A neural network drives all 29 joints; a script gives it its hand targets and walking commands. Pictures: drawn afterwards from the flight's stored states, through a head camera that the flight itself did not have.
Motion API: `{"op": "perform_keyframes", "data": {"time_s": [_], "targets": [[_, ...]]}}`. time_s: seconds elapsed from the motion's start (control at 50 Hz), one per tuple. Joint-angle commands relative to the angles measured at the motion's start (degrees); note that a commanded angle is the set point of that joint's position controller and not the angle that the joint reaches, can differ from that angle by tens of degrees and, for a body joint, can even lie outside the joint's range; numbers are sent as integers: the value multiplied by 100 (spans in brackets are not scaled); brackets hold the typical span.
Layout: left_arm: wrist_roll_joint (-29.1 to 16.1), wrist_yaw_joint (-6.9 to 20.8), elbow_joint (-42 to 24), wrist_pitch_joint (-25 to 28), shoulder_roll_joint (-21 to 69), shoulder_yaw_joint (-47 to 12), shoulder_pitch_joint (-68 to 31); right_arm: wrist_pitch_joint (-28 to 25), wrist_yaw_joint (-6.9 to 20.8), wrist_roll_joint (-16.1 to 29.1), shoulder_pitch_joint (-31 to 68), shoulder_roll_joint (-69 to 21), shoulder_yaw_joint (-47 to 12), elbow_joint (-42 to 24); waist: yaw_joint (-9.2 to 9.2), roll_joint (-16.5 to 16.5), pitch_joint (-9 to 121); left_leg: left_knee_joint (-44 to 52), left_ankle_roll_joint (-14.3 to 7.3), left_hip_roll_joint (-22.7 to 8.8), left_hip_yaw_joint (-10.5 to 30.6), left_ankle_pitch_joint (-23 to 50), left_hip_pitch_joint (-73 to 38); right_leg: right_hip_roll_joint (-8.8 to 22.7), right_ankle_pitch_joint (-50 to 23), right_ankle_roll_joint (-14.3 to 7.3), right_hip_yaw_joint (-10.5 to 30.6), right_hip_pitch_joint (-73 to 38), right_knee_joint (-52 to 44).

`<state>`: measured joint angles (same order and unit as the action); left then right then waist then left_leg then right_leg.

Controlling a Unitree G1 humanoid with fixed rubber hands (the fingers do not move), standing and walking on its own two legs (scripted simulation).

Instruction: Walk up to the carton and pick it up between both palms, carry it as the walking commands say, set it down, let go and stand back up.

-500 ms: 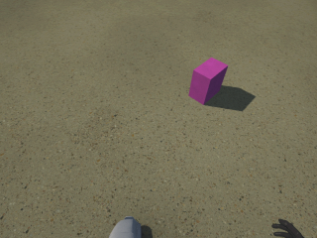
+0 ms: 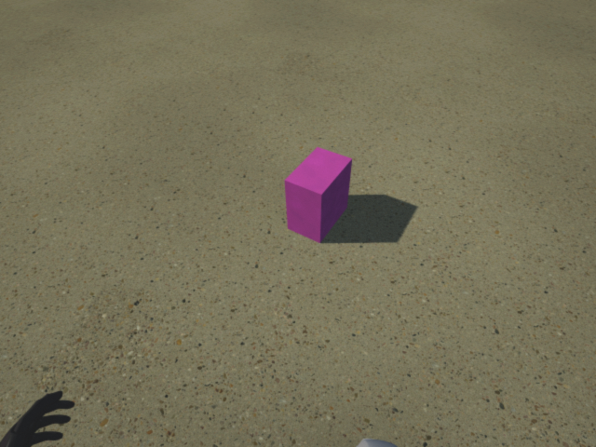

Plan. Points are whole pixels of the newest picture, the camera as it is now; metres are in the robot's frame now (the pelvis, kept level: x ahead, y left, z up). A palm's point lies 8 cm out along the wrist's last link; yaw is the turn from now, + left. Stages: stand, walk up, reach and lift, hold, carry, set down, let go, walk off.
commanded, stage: walk up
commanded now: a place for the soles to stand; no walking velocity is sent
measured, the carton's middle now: (318, 195) +1.22 -0.08 -0.60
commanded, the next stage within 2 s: none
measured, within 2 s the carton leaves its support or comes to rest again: neither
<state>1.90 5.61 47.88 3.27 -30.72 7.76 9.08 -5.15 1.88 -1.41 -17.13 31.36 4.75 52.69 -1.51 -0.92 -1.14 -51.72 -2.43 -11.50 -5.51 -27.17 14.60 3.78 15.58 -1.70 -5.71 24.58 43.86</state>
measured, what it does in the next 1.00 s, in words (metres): walks ahead: left foot, then right foot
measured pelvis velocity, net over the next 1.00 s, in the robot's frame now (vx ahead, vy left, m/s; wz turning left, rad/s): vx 0.39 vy -0.11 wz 0.06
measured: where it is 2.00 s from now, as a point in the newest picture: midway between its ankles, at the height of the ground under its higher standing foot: (336, 300)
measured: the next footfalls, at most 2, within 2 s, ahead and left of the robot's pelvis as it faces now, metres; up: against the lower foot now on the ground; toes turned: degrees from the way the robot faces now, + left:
left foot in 0.38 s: +0.33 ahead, +0.10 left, +0.00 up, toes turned +8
right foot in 0.70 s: +0.45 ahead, -0.22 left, +0.00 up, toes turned -4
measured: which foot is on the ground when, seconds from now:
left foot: up 0.00-0.36, down 0.38-0.72, up 0.74-1.00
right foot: down 0.00-0.40, up 0.42-0.68, down 0.70-1.00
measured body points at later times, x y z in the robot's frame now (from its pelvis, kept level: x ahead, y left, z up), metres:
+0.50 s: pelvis +0.22 -0.04 +0.01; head +0.23 -0.03 +0.46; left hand +0.28 +0.30 -0.09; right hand +0.38 -0.37 -0.05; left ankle +0.29 +0.09 -0.71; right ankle +0.18 -0.14 -0.65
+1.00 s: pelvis +0.39 -0.11 +0.02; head +0.40 -0.11 +0.47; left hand +0.41 +0.24 -0.06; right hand +0.53 -0.45 -0.06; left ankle +0.47 +0.03 -0.68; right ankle +0.41 -0.22 -0.71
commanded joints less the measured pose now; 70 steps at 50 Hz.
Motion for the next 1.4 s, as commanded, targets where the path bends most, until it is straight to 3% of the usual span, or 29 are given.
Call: {"op": "perform_keyframes", "data": {"time_s": [0.0, 0.08, 0.26, 0.32, 0.34, 0.36, 0.38, 0.42, 0.5, 0.58, 0.66, 0.68, 0.7, 0.72, 0.76, 0.8, 0.84, 0.96, 1.02, 1.04, 1.06, 1.08, 1.12, 1.18, 1.22, 1.26, 1.32, 1.36, 1.38], "targets": [[-220, -259, -247, 103, -1362, 195, 679, -56, -53, 80, 619, 995, 137, -495, 541, 625, -300, -1949, 2, 344, 575, 609, 3025, 1768, 2226, -1198, 3681, -1831, -3297], [-265, -352, -285, 246, -1032, 30, 523, -48, 48, 151, 329, 821, 135, -375, 248, 778, -408, -752, 147, 243, 706, 1124, 2269, 1288, -898, -1099, 1954, -1371, -2670], [-117, -326, -446, 254, -970, 7, 955, -10, 209, 132, 1343, 382, 59, -862, 551, 562, -22, 1661, 79, 869, -115, 1847, 1236, 1098, -1388, -819, 1018, -1625, -2568], [-172, -347, -517, 207, -834, -92, 768, -56, 101, 116, 408, 456, 180, -582, -16, 148, 490, 2361, -205, 1234, -372, 1725, -623, 738, -2986, -502, 257, -1145, -1024], [-211, -366, -581, 224, -570, -182, 689, -79, 14, 29, -488, 722, 333, -419, -504, -371, 1054, 2489, -643, 715, 412, 1463, -2160, 421, -2719, -268, -74, -116, 533], [-212, -346, -718, 258, -218, -264, 818, -108, -89, -53, -1114, 1242, 486, -496, -785, -1501, 1327, 2777, -1249, -791, 2667, 1318, -3507, -355, -43, -27, -59, 1622, 2166], [-149, -373, -695, 180, -527, -204, 936, -121, -151, 25, -877, 1320, 452, -685, -561, -756, 1217, 3214, -1565, -1456, 3836, 1623, -3451, -321, 1147, -39, 670, 2122, 2716], [-112, -372, -586, 153, -734, -186, 816, -149, -188, 178, -291, 1103, 387, -754, -338, 307, 658, 3196, -1674, -1310, 2970, 1893, -2441, 169, 680, -33, 1068, 2130, 2714], [-106, -163, -432, 107, -514, -148, 838, -182, -143, 117, 350, 1027, 263, -895, 138, -594, -267, 3580, -1233, -481, 1095, 1417, 100, 441, 560, 141, 760, 773, 912], [-44, 24, -430, 67, -542, -14, 737, -181, 24, 30, 799, 1124, 325, -1037, 347, -1017, -227, 3681, -1020, -471, 877, -501, 1608, 239, -201, 32, 353, -881, -280], [-20, -66, -77, 56, -947, 225, 1462, -39, 32, -40, 933, 842, 204, -1042, 874, 328, -9, 1825, -422, 215, 369, -2054, 3238, -171, 312, -80, 63, -2695, -130], [1, -159, 29, 91, -1117, 256, 1898, -25, 13, -35, 1035, 609, 97, -1086, 1195, 1198, -28, 360, -301, 599, -22, -1871, 3723, 316, 1642, -362, 864, -2803, -915], [0, -262, -133, 148, -1491, 284, 2066, -36, -13, 4, 889, 302, -11, -1206, 1208, 2166, -90, -1716, -143, 1127, -29, -1133, 4144, 1618, 4203, -935, 3638, -2353, -2726], [-64, -306, -379, 161, -1550, 265, 1335, 17, -60, -30, 728, 699, 99, -1019, 883, 1157, -440, -2007, -63, 788, 846, -257, 3700, 2087, 4480, -1330, 4494, -1664, -3453], [-140, -338, -527, 182, -1273, 129, 697, 39, -12, 39, 219, 991, 169, -723, 362, 608, -599, -1744, 0, 508, 827, 457, 3014, 1778, 3441, -1219, 3702, -1123, -3368], [-154, -363, -503, 208, -1280, 128, 383, 33, 17, 150, -108, 1076, 250, -482, 183, 1000, -498, -1109, 102, 347, 783, 777, 2307, 1502, 2712, -1087, 2724, -696, -3173], [-153, -347, -507, 216, -1255, 122, 328, 64, 82, 121, -237, 1034, 241, -405, 176, 1107, -289, -606, 133, 413, 533, 884, 1892, 1304, 2230, -1019, 2070, -552, -2938], [-99, -311, -462, 230, -1132, 69, 771, 29, 238, 105, 498, 528, 109, -665, 414, 949, -51, 1207, 150, 756, 156, 787, 1200, 1259, 1475, -1079, 1457, -796, -2783], [-108, -268, -558, 173, -966, -58, 519, -57, 165, 93, 62, 595, 183, -488, 63, 330, 210, 2129, 17, 1074, -148, 1234, -350, 1008, 1275, -789, 879, -193, -1926], [-111, -275, -596, 163, -668, -149, 525, -89, 90, 76, -413, 746, 281, -400, -205, -237, 525, 2563, -150, 999, 182, 854, -1328, 657, 937, -588, 420, 254, -926], [-179, -270, -682, 171, -266, -255, 618, -137, -20, -31, -880, 1217, 445, -385, -521, -1569, 809, 3381, -643, -341, 2312, -744, -2508, 71, 767, -204, -181, 1648, 957], [-122, -299, -759, 123, -388, -223, 547, -172, -109, -62, -796, 1454, 436, -631, -532, -1289, 415, 3963, -1137, -1205, 4020, -1261, -2498, -260, 1054, -63, 435, 2663, 1910], [-58, -313, -570, 106, -805, -176, 537, -173, -138, 122, -311, 1266, 365, -784, -256, -194, -42, 3752, -1456, -1272, 3472, 83, -1833, 302, 643, -21, 866, 2543, 2020], [-120, -265, -379, 135, -582, -152, 771, -165, -126, 124, -264, 1012, 272, -772, -40, -388, -73, 3229, -1150, -479, 1579, 2237, -1037, 393, 680, 124, 715, 1549, 939], [-101, -200, -435, 120, -532, -168, 654, -148, -84, 91, -120, 1161, 297, -831, -53, -811, -195, 3251, -1268, -549, 1255, 2382, -475, 342, 497, 168, 462, 1104, 508], [-95, -128, -482, 116, -490, -157, 498, -151, -31, 60, 85, 1182, 299, -916, 22, -1079, -196, 3349, -1182, -478, 1001, 1764, 171, 272, -54, 116, 303, 436, -42], [-62, -75, -319, 118, -631, -21, 637, -90, 19, 68, 469, 1057, 246, -1031, 279, -779, -132, 3096, -818, -145, 664, -6, 1293, -1, -845, 89, 41, -1068, -623], [-12, -138, -180, 148, -868, 100, 1016, -19, 34, 31, 373, 831, 133, -1033, 563, -14, 104, 2033, -558, 132, 478, -435, 2137, -191, -159, -18, 25, -2302, -581], [-15, -230, -14, 181, -1126, 211, 1567, 5, 35, 7, 325, 647, 52, -1001, 919, 885, 263, 743, -399, 453, 158, -321, 2871, 103, 905, -214, 574, -3106, -1015]]}}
